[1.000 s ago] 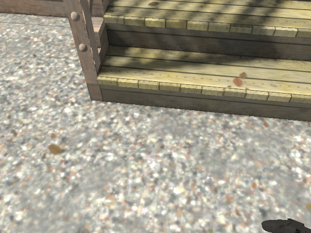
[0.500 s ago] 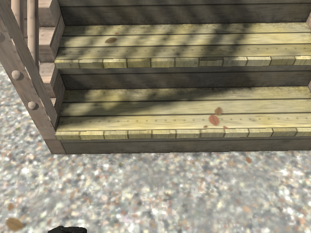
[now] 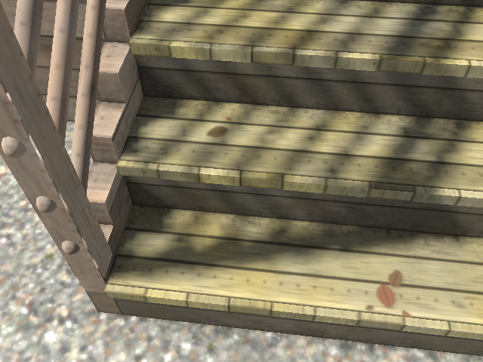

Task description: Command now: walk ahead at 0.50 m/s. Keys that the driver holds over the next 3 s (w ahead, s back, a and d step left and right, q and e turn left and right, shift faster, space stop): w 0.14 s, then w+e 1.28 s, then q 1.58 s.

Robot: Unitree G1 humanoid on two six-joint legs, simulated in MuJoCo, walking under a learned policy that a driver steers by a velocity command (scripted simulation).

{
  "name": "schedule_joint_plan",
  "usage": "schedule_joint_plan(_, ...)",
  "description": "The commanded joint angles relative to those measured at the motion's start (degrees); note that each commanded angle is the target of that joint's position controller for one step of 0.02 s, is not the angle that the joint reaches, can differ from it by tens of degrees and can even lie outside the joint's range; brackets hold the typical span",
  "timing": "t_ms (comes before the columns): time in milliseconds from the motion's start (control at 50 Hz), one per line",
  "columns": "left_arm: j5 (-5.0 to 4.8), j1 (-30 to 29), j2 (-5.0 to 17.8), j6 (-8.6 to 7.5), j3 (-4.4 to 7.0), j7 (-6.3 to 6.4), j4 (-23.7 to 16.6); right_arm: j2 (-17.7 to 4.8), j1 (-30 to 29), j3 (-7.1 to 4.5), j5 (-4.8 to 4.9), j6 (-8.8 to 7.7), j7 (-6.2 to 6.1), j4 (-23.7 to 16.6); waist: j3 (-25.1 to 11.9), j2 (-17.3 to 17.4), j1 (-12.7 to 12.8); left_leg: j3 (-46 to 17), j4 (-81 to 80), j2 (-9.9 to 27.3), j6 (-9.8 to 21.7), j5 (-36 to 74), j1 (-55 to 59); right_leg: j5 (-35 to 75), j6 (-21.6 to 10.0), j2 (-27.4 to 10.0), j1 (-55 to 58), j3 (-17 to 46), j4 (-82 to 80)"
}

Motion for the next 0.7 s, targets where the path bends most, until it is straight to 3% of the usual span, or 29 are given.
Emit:
schedule_joint_plan(20, 0.29, 0.20, 9.65, -0.15, 1.82, 0.87, -1.05, -5.88, 1.26, -1.58, 0.00, -1.89, -0.86, -2.50, -0.19, -6.45, -3.96, 1.04, -3.87, -3.01, 2.71, -5.48, 5.14, 47.11, -5.72, -17.13, 1.12, 6.45, 7.07)
schedule_joint_plan(40, 0.06, -1.57, 9.96, 0.12, 1.80, 0.95, -1.29, -6.87, 8.97, -2.16, -0.66, -2.69, -1.35, 0.15, -4.22, -4.91, -7.62, 1.60, -8.27, -4.39, 4.18, -2.73, 14.25, 50.51, -4.48, -15.17, -0.14, 5.03, 16.14)
schedule_joint_plan(60, -0.16, -1.46, 8.13, -0.12, 1.01, 0.86, -2.02, -9.28, 18.59, -3.16, -1.42, -3.27, -2.13, 3.12, -10.64, -2.95, -10.93, -2.74, -7.84, 0.09, 6.38, -1.63, 28.96, 42.54, -3.65, -12.82, -8.15, 3.32, 27.65)
schedule_joint_plan(80, -2.63, 3.41, 2.48, -0.45, -0.65, 0.22, -3.97, -16.00, 25.98, -5.14, -2.43, -3.15, -2.63, 4.02, -19.15, 10.11, -10.72, -26.63, -9.41, 16.87, 14.17, -2.90, 48.26, 17.73, -0.47, -4.59, -28.71, -1.26, 49.06)
schedule_joint_plan(100, -1.21, 1.02, 7.22, -0.15, 0.74, 0.68, -2.90, -14.47, 23.47, -5.17, -0.64, -2.25, -2.06, 4.38, -19.04, 7.61, -9.87, -37.19, -15.31, 19.96, 15.12, -0.35, 46.71, -10.66, -1.15, -0.92, -36.09, 3.92, 57.56)
schedule_joint_plan(120, -0.36, -2.31, 8.06, 0.09, 1.26, 0.52, -3.38, -12.18, 16.98, -4.52, 0.34, -2.03, -1.73, 3.17, -11.20, 3.68, -7.02, -28.91, -16.24, 17.38, 13.62, -4.31, 39.17, -6.96, -1.97, -4.80, -38.55, 6.99, 59.25)
schedule_joint_plan(140, -0.14, -5.27, 6.81, -0.07, 0.85, 0.05, -3.72, -8.73, 12.41, -3.69, 0.51, -2.36, -1.41, 2.41, -6.64, 0.41, -5.84, -23.82, -19.13, 15.30, 12.59, -5.07, 32.20, -2.60, -1.96, -6.89, -38.17, 6.74, 57.00)
schedule_joint_plan(160, -0.29, -5.93, 5.61, 0.22, 0.75, -0.17, -3.17, -6.08, 11.66, -3.09, 0.35, -2.66, -1.63, 2.34, -2.98, 0.22, -4.88, -18.19, -22.43, 13.42, 10.44, -4.33, 26.95, -0.54, -2.06, -8.76, -36.46, 7.03, 53.31)
schedule_joint_plan(180, 0.36, -5.95, 4.75, 0.82, 0.57, -0.44, -3.07, -4.79, 11.50, -2.66, 0.49, -3.10, -1.79, 3.40, -0.96, 1.48, -3.51, -14.20, -24.06, 11.33, 8.61, -0.43, 23.24, 1.05, -1.35, -9.31, -34.10, 6.92, 51.37)
schedule_joint_plan(220, 0.85, -5.27, 3.49, 1.76, 0.48, -0.97, -2.14, -4.68, 13.25, -2.51, 0.38, -4.20, -1.87, 4.60, -1.72, 1.53, -2.63, -8.91, -24.34, 10.10, 7.85, 8.74, 22.19, 3.32, -0.75, -8.71, -32.51, 6.26, 51.43)
schedule_joint_plan(260, 0.94, -7.43, 3.16, 2.18, 0.61, -1.10, -2.60, -6.28, 14.34, -2.95, 0.83, -5.08, -1.86, 5.46, -1.35, 1.49, -2.00, -4.69, -24.69, 9.64, 7.17, 13.78, 22.64, 6.33, -0.06, -9.14, -34.92, 5.44, 50.14)
schedule_joint_plan(300, 1.08, -11.49, 2.61, 2.57, 0.45, -1.11, -4.17, -5.51, 14.36, -2.36, 0.83, -5.05, -1.85, 5.85, -0.88, 1.76, -2.12, 0.47, -23.07, 7.55, 5.86, 22.45, 21.46, 9.50, 1.28, -8.52, -35.70, 3.94, 46.23)
schedule_joint_plan(340, 0.73, -15.78, 1.85, 2.61, -0.07, -1.21, -5.89, -5.38, 14.43, -2.07, 0.71, -4.85, -2.03, 5.89, -0.80, 2.79, -2.73, 3.94, -22.41, 6.30, 5.17, 22.81, 20.44, 12.56, 1.88, -8.13, -33.75, 2.05, 38.17)
schedule_joint_plan(380, 0.40, -20.07, 1.36, 2.80, -0.59, -1.44, -7.36, -6.20, 15.71, -2.01, 0.63, -4.59, -2.85, 6.07, -0.95, 3.10, -4.29, 4.84, -21.60, 7.16, 5.12, 22.84, 21.78, 14.41, 1.64, -7.48, -31.49, 0.96, 30.72)
schedule_joint_plan(400, 0.30, -17.41, 0.57, 3.29, -0.92, -0.98, -6.59, -4.91, 17.85, -1.68, 0.14, -4.18, -3.52, 6.84, -3.56, 5.02, -3.99, 5.32, -19.54, 8.29, 6.08, 23.39, 23.67, 13.17, 0.97, -6.86, -29.10, -0.38, 32.58)
schedule_joint_plan(440, 1.31, -20.16, 2.06, 3.08, -0.55, -0.25, -8.08, -6.42, 18.16, -2.25, 0.20, -3.72, -4.43, 6.32, -2.30, 2.49, -4.49, 4.74, -17.48, 10.54, 6.30, 25.47, 25.33, 10.35, 0.25, -6.70, -30.39, -0.24, 29.93)
schedule_joint_plan(480, 1.99, -18.72, 2.67, 3.18, -0.11, -0.24, -8.31, -7.44, 17.56, -2.73, -0.25, -3.54, -4.84, 5.17, -3.76, 2.65, -3.49, 4.91, -10.86, 12.12, 6.09, 36.96, 28.55, 5.34, -2.06, -4.24, -28.60, -1.31, 27.94)
schedule_joint_plan(500, 1.84, -14.36, 2.73, 2.99, 0.22, 0.14, -6.97, -7.69, 16.00, -2.77, -0.09, -3.24, -5.08, 4.28, -5.74, 2.61, -1.68, 5.36, -2.88, 12.33, 6.13, 46.39, 29.88, 1.91, -3.61, -2.22, -25.48, -2.59, 26.66)
schedule_joint_plan(520, 0.94, -6.02, 1.61, 2.31, 0.32, 0.29, -4.69, -8.26, 13.41, -3.10, 0.79, -2.85, -4.69, 3.24, -9.07, 1.91, 2.63, 6.77, 9.63, 10.00, 5.38, 49.62, 28.11, 6.38, -5.41, -0.21, -17.86, -3.60, 21.29)
schedule_joint_plan(540, 1.00, 0.16, 2.85, 1.66, 1.02, 0.64, -3.42, -8.91, 10.23, -3.35, 2.13, -2.68, -4.27, 1.56, -10.56, -0.17, 6.48, 7.48, 23.66, 8.28, 3.09, 36.00, 19.98, 13.09, -6.93, -1.51, -9.26, 0.19, 12.90)
schedule_joint_plan(560, 1.65, -1.01, 11.88, 1.19, 3.00, 1.35, -3.25, -2.88, 13.16, -2.09, 0.97, -2.74, -3.53, -0.36, -7.42, -15.11, 1.61, 8.68, 41.06, 0.91, -0.29, -13.91, 1.39, 35.77, -9.90, -16.59, -1.66, 20.21, 11.69)
schedule_joint_plan(580, 0.18, 1.23, 17.45, 2.40, 4.93, 1.04, -3.80, -2.56, 15.65, -1.65, 0.86, -2.47, -3.34, -1.23, -13.21, -16.41, 1.23, -0.11, 55.45, -5.49, -1.59, -24.61, -10.29, 40.54, -21.84, -24.81, 4.23, 37.61, 7.90)
schedule_joint_plan(600, -0.67, -1.77, 14.30, 3.29, 4.64, 0.91, -5.69, -3.22, 13.78, -1.52, -0.90, -2.58, -2.82, -1.00, -9.91, -7.91, 0.84, -4.11, 60.98, -1.86, -2.16, -19.81, -13.94, 24.35, -22.57, -24.12, -1.04, 34.42, 5.70)
schedule_joint_plan(620, -0.83, -5.93, 10.39, 3.62, 3.65, 0.89, -6.70, -3.88, 11.35, -1.77, -1.19, -2.86, -2.21, -1.89, -4.82, -4.84, -0.98, -3.72, 63.10, -1.07, -2.25, -15.83, -16.69, 12.51, -19.96, -21.03, -7.68, 31.22, 4.13)
schedule_joint_plan(640, -0.57, -8.17, 7.38, 3.60, 2.67, 0.86, -7.31, -3.09, 9.98, -1.74, -1.77, -2.47, -2.22, -2.08, -1.58, -1.95, -3.05, -3.51, 64.14, -0.41, -2.25, -14.67, -17.92, 10.05, -16.97, -18.08, -13.38, 28.32, 3.85)
schedule_joint_plan(660, -0.50, -9.23, 5.44, 3.29, 1.82, 1.16, -8.02, -2.57, 9.93, -1.52, -2.09, -1.52, -2.22, -2.97, -1.27, -1.45, -4.33, -3.94, 63.39, 0.14, -2.65, -12.87, -17.11, 12.96, -15.07, -15.37, -17.08, 25.07, 4.50)
schedule_joint_plan(680, -0.41, -8.96, 4.92, 2.58, 1.33, 1.38, -8.02, -1.79, 10.03, -1.19, -1.87, -0.23, -2.44, -3.59, -1.38, -1.99, -4.96, -3.41, 63.99, -0.25, -3.40, -11.52, -15.78, 16.79, -13.80, -13.19, -20.27, 22.25, 5.60)
schedule_joint_plan(700, -0.04, -8.05, 6.03, 1.84, 1.31, 1.52, -8.09, -0.42, 9.27, -0.71, -1.87, 0.65, -2.64, -4.77, -2.17, -2.92, -4.90, -2.07, 67.37, -1.45, -3.83, -11.50, -16.47, 24.12, -13.61, -12.24, -21.49, 20.99, 7.33)
Next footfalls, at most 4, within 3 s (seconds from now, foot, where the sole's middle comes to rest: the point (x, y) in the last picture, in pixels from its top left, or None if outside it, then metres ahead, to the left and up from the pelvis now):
0.06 left None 0.19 0.10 -0.77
0.54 right None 0.34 -0.07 -0.77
1.10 left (263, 263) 0.66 0.02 -0.58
1.58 right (425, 225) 0.68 -0.34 -0.40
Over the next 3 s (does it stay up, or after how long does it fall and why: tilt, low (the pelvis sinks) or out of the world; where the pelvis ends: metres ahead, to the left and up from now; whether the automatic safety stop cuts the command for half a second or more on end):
stays up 0.72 -0.41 0.35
